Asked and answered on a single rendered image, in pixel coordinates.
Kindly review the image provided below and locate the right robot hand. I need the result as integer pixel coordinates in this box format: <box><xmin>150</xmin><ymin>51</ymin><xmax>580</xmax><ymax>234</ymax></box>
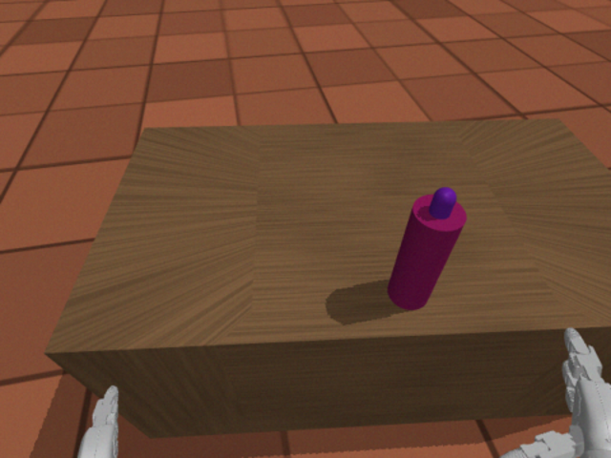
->
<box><xmin>499</xmin><ymin>327</ymin><xmax>611</xmax><ymax>458</ymax></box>

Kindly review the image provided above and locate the bottle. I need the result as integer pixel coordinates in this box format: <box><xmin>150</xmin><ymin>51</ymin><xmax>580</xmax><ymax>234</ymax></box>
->
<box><xmin>388</xmin><ymin>187</ymin><xmax>467</xmax><ymax>310</ymax></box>

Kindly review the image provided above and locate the left robot hand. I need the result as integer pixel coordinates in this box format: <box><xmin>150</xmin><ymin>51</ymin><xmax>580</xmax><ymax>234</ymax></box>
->
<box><xmin>77</xmin><ymin>385</ymin><xmax>118</xmax><ymax>458</ymax></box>

